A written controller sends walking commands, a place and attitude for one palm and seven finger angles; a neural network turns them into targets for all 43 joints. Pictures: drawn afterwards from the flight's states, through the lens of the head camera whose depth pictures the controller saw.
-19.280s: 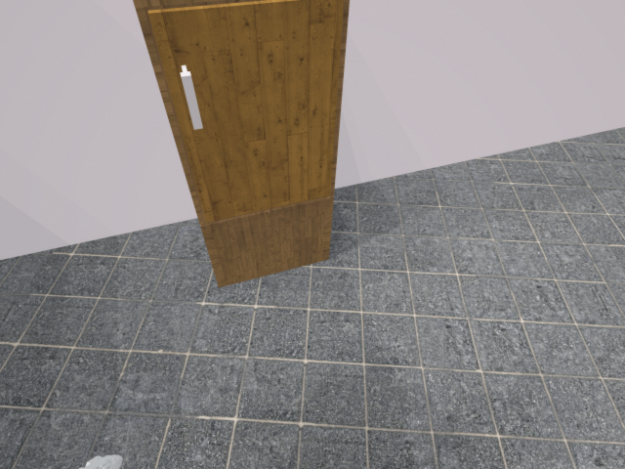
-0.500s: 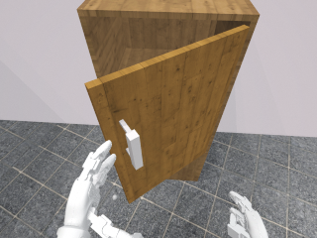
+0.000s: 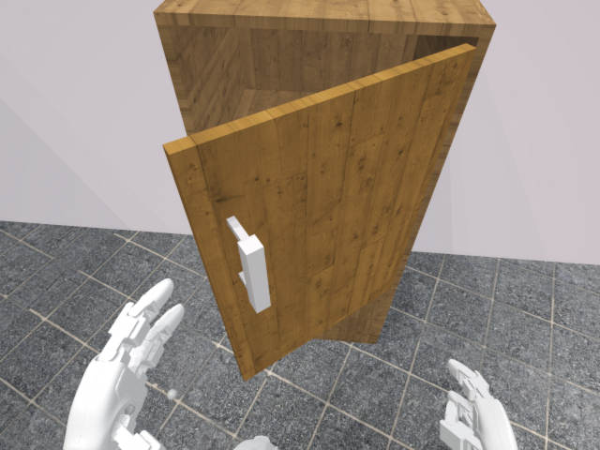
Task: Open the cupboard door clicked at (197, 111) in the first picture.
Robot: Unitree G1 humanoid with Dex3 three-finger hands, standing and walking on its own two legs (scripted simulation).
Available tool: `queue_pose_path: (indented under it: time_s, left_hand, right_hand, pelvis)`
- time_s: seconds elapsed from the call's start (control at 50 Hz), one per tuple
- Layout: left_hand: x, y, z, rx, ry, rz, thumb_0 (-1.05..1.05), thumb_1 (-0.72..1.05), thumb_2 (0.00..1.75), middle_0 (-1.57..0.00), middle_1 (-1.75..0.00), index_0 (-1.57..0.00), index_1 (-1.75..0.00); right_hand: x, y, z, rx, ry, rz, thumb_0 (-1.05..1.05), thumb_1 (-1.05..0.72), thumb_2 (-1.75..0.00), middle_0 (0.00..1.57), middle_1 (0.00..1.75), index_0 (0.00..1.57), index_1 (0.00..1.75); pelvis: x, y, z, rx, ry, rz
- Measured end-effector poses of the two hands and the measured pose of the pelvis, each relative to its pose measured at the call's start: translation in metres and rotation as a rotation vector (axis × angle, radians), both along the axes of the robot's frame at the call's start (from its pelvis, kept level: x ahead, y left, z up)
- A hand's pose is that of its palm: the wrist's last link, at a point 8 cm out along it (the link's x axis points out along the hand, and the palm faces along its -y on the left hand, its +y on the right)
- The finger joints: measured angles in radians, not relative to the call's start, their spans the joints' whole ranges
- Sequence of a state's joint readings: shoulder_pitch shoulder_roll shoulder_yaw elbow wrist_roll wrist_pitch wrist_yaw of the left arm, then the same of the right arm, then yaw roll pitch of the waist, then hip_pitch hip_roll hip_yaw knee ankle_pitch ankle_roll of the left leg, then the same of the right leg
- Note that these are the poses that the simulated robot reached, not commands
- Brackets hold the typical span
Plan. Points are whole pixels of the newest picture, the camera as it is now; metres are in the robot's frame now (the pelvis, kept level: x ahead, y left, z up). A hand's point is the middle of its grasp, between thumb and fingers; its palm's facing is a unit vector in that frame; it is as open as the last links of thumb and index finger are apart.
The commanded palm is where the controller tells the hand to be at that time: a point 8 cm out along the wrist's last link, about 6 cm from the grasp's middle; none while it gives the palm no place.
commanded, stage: draw the hand back to the body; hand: left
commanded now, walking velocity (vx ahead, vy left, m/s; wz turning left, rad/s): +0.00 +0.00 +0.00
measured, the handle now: (247, 265) +0.32 +0.09 +0.11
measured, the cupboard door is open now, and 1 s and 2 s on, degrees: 38 38 38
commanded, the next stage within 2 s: step back with the hand held close in 1.56 s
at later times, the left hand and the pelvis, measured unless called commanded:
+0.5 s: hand (113, 367) +0.18 +0.19 +0.14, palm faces -0.02 -1.00 -0.09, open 16.2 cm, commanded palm +0.14 +0.25 +0.16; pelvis +0.00 +0.01 +0.02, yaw +0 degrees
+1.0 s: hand (34, 287) +0.22 +0.26 +0.20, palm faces +0.35 -0.86 -0.39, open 11.3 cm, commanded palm +0.18 +0.30 +0.22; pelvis +0.03 +0.02 +0.06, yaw -1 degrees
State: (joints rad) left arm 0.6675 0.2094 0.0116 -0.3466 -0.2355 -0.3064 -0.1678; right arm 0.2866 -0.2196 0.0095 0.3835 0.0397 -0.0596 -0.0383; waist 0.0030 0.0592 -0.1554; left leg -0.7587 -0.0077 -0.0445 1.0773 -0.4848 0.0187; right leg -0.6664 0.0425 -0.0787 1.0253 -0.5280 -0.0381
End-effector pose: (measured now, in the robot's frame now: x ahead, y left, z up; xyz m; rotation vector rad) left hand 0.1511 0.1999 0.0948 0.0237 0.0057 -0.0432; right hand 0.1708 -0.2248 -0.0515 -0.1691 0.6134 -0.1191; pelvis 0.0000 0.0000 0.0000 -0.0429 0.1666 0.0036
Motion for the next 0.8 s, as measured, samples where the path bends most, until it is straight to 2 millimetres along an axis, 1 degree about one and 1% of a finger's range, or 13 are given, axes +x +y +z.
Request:
queue_pose_path:
  time_s: [0.08, 0.2, 0.26, 0.48, 0.5, 0.52, 0.56, 0.6, 0.68, 0.8]
  left_hand:
    - [0.002, 0.0, 0.003, 0.015, -0.011, -0.017, -0.01, -0.5, 0.3, -0.15, -0.3, -0.15, -0.3]
    - [0.004, 0.018, 0.02, 0.044, -0.033, 0.013, -0.01, -0.5, 0.3, -0.16, -0.3, -0.15, -0.3]
    - [0.004, 0.023, 0.027, 0.044, -0.033, 0.018, -0.01, -0.5, 0.3, -0.16, -0.3, -0.15, -0.3]
    - [0.005, 0.04, 0.051, 0.062, -0.039, 0.017, -0.01, -0.48, 0.31, -0.16, -0.3, -0.15, -0.3]
    - [0.005, 0.042, 0.053, 0.064, -0.042, 0.019, -0.01, -0.47, 0.31, -0.16, -0.3, -0.15, -0.3]
    - [0.006, 0.044, 0.056, 0.104, -0.038, 0.04, -0.01, -0.46, 0.32, -0.16, -0.3, -0.15, -0.3]
    - [0.006, 0.05, 0.065, 0.188, -0.03, 0.113, -0.01, -0.42, 0.34, -0.16, -0.3, -0.16, -0.3]
    - [0.005, 0.056, 0.071, 0.236, -0.021, 0.187, -0.01, -0.37, 0.36, -0.16, -0.3, -0.16, -0.3]
    - [0.006, 0.065, 0.078, 0.287, 0.002, 0.283, -0.01, -0.26, 0.4, -0.17, -0.3, -0.16, -0.3]
    - [0.015, 0.078, 0.091, 0.332, -0.003, 0.343, -0.01, -0.06, 0.49, -0.18, -0.3, -0.17, -0.3]
  right_hand:
    - [-0.002, 0.001, 0.0, 0.0, -0.002, -0.001, 0.01, -0.9, -0.9, 0.2, 0.3, 0.2, 0.3]
    - [-0.006, 0.004, 0.006, 0.013, -0.006, -0.018, 0.01, -0.9, -0.9, 0.2, 0.3, 0.2, 0.3]
    - [-0.007, 0.005, 0.01, 0.014, -0.017, -0.017, 0.01, -0.9, -0.9, 0.2, 0.3, 0.2, 0.3]
    - [0.001, 0.01, 0.027, 0.005, -0.068, -0.001, 0.01, -0.9, -0.9, 0.2, 0.3, 0.2, 0.3]
    - [0.002, 0.011, 0.028, 0.006, -0.073, 0.002, 0.01, -0.9, -0.9, 0.2, 0.3, 0.2, 0.3]
    - [0.003, 0.012, 0.03, 0.001, -0.073, 0.001, 0.01, -0.9, -0.9, 0.2, 0.3, 0.2, 0.3]
    - [0.005, 0.014, 0.034, -0.011, -0.065, -0.003, 0.01, -0.9, -0.9, 0.2, 0.3, 0.2, 0.3]
    - [0.007, 0.017, 0.037, -0.016, -0.055, -0.007, 0.01, -0.9, -0.9, 0.2, 0.3, 0.2, 0.3]
    - [0.009, 0.023, 0.041, -0.023, -0.026, -0.001, 0.01, -0.9, -0.9, 0.2, 0.3, 0.2, 0.3]
    - [0.014, 0.029, 0.043, -0.027, 0.013, 0.019, 0.01, -0.9, -0.9, 0.2, 0.3, 0.2, 0.3]
  pelvis:
    - [-0.003, 0.0, 0.0, -0.001, -0.005, -0.002]
    - [-0.002, 0.001, 0.006, -0.004, -0.027, -0.003]
    - [-0.001, 0.003, 0.01, -0.006, -0.038, 0.0]
    - [0.003, 0.009, 0.022, -0.007, -0.072, 0.003]
    - [0.004, 0.009, 0.023, -0.007, -0.075, 0.003]
    - [0.004, 0.009, 0.025, -0.006, -0.079, -0.001]
    - [0.006, 0.01, 0.029, -0.005, -0.09, -0.008]
    - [0.008, 0.011, 0.034, -0.004, -0.101, -0.01]
    - [0.012, 0.014, 0.043, 0.0, -0.122, -0.012]
    - [0.02, 0.018, 0.054, 0.011, -0.15, -0.015]
